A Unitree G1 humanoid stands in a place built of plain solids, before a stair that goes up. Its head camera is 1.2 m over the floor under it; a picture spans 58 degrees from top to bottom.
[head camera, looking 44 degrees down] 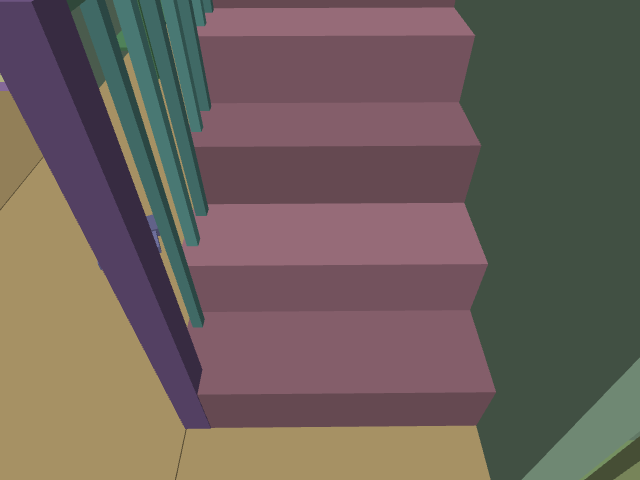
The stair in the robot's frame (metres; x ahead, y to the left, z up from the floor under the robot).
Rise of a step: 0.19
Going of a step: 0.25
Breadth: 0.80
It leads straight ahead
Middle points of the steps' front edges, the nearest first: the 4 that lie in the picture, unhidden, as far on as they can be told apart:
0.50 -0.03 0.20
0.75 -0.03 0.39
0.99 -0.03 0.58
1.24 -0.03 0.78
